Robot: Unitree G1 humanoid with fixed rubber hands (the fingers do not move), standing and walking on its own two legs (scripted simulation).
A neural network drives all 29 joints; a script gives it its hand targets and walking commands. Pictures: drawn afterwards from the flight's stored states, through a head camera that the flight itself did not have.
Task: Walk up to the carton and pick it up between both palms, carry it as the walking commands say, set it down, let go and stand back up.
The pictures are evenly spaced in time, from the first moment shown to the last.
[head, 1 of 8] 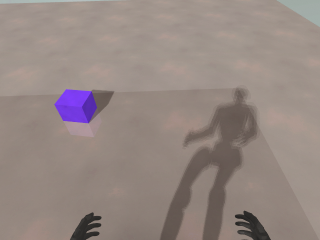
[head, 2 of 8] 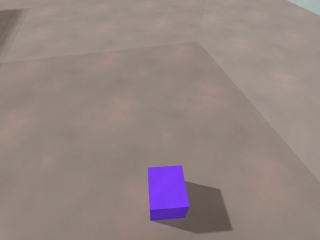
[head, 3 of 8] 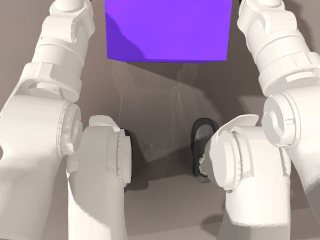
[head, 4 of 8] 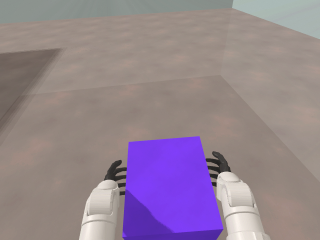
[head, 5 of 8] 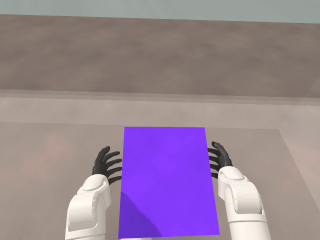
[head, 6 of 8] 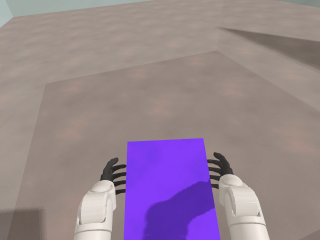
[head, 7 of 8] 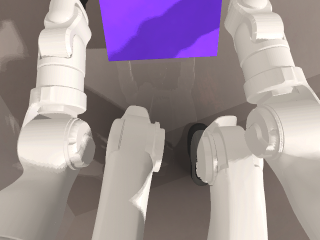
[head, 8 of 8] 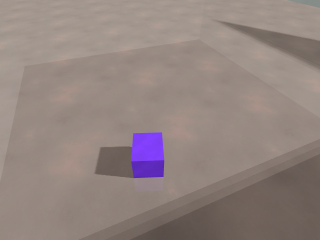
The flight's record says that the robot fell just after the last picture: no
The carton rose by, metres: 0.68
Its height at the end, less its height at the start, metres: +0.00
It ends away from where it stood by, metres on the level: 4.85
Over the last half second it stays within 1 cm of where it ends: yes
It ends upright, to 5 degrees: yes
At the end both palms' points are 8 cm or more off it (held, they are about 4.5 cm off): yes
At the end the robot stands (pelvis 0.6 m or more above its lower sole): yes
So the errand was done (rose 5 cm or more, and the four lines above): yes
